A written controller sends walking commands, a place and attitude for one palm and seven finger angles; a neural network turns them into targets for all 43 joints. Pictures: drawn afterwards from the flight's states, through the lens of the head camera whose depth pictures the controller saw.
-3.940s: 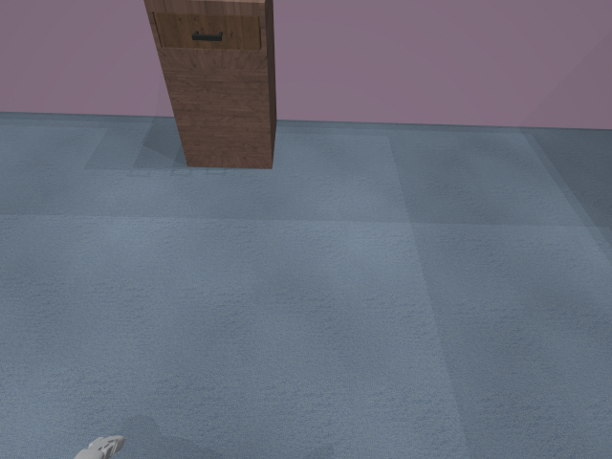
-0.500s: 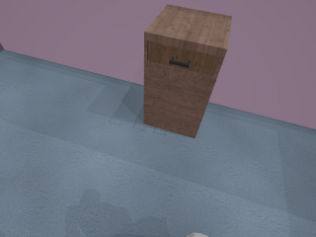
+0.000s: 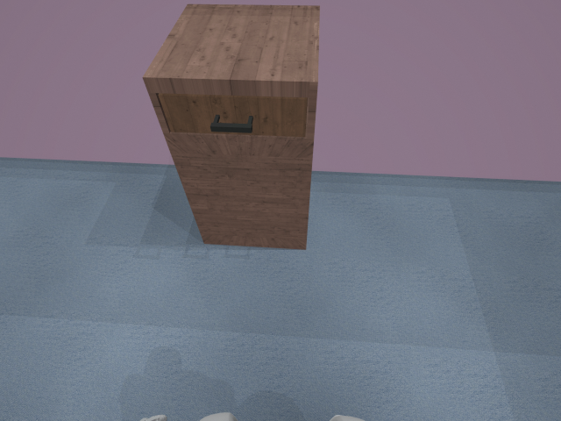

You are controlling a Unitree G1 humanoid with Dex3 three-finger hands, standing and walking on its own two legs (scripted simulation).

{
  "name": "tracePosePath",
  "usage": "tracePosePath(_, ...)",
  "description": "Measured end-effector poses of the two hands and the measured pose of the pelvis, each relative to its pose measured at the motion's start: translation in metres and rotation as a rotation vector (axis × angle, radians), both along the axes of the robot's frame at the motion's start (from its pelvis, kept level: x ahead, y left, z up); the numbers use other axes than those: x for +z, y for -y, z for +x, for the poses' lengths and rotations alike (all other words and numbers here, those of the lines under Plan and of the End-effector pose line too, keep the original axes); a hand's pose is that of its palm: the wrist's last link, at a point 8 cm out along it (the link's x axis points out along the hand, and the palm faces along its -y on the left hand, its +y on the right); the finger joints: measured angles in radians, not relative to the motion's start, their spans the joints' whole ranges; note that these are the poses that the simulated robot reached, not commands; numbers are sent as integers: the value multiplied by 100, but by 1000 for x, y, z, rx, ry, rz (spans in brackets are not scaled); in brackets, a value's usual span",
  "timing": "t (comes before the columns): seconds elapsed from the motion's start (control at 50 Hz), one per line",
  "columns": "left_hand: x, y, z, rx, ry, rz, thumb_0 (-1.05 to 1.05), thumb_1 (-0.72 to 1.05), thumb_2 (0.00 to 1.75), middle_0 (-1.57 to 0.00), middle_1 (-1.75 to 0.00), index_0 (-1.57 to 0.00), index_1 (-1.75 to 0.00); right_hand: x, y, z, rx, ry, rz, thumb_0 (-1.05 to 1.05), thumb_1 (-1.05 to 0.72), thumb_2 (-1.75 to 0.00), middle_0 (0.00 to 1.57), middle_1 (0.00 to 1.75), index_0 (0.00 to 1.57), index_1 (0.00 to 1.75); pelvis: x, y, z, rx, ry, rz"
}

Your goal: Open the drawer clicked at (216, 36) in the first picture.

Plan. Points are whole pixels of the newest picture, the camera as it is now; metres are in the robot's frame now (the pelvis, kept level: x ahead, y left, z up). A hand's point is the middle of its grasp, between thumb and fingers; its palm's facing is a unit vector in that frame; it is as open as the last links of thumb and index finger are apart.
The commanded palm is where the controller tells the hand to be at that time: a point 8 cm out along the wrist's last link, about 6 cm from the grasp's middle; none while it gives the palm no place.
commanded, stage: take the last steps up to it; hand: left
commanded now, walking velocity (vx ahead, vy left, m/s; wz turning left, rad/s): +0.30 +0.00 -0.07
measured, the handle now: (232, 123) +0.82 +0.15 -0.09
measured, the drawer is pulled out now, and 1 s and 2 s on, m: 0.00 0.00 0.00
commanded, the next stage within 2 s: come to a stop and stand still in 0.82 s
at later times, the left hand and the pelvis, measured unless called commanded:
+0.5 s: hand out of the picture +0.10 +0.22 -0.16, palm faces +0.03 -0.99 -0.14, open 7.4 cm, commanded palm none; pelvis +0.11 +0.04 +0.02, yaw -2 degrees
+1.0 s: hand (213, 303) +0.34 +0.15 -0.15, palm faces +0.00 -0.97 -0.23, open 7.1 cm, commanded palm none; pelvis +0.26 -0.03 +0.01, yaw -3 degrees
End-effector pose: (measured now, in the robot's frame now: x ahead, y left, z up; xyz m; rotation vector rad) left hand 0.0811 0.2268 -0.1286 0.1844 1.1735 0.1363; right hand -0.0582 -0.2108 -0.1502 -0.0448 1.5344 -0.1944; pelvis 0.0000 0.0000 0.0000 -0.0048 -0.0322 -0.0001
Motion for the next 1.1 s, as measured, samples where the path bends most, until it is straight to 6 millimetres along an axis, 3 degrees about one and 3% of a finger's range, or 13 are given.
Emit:
tracePosePath(0.12,7,-4,-6,29,-39,7,-1,93,90,-20,-30,-20,-30,15,10,81,39,182,-26,1,-92,-90,19,30,20,30,12,2,20,-7,-10,-3)
tracePosePath(0.24,-2,-12,-22,71,-108,-45,0,92,90,-20,-30,-20,-30,30,12,138,83,278,-75,2,-94,-90,19,30,20,30,14,-12,43,-13,-10,-16)
tracePosePath(0.32,-17,-23,-32,106,-171,-86,0,91,90,-20,-30,-20,-30,34,-1,163,105,319,-108,1,-93,-90,19,30,20,30,9,-27,62,-11,-9,-31)
tracePosePath(0.4,-18,-33,-24,84,-238,-97,0,91,90,-20,-30,-20,-30,36,-18,162,76,305,-110,1,-92,-90,19,30,20,30,12,-38,80,-28,-3,-21)
tracePosePath(0.48,-6,-40,6,62,-228,-87,0,91,90,-19,-30,-20,-30,37,-32,142,39,202,-83,1,-92,-90,19,30,20,30,20,-41,100,-33,-9,-15)
tracePosePath(0.58,0,-39,58,33,-199,-60,0,91,90,-19,-30,-19,-30,35,-46,122,-24,72,-34,1,-92,-90,20,30,20,30,22,-35,129,-52,-16,3)
tracePosePath(0.68,1,-22,128,-28,-162,-30,0,91,90,-19,-30,-19,-30,28,-46,115,-93,-32,14,1,-91,-90,20,30,20,30,16,-18,163,-70,-22,19)
tracePosePath(0.78,-6,9,206,-82,-60,1,0,91,90,-19,-30,-19,-30,8,-27,129,-133,-115,58,1,-91,-90,20,30,20,30,-3,11,205,-77,-22,29)
tracePosePath(0.86,-1,31,235,-57,-3,-11,0,91,90,-19,-30,-20,-30,3,2,177,-94,-87,45,1,-91,-90,20,30,20,30,-1,24,227,-57,-12,10)
tracePosePath(0.96,11,32,248,-5,-8,11,-2,95,90,-20,-30,-20,-30,12,36,273,-28,88,-18,1,-92,-90,19,30,20,30,12,32,254,-41,-26,-1)
tracePosePath(1.02,10,32,251,-4,-48,13,-2,95,90,-20,-30,-20,-30,17,46,325,2,185,-50,1,-92,-90,19,30,20,30,15,32,268,-46,-32,-4)
tracePosePath(1.1,2,29,251,13,-101,-6,-1,94,90,-20,-30,-20,-30,21,51,376,38,255,-86,1,-94,-90,19,30,20,30,12,26,285,-56,-24,-18)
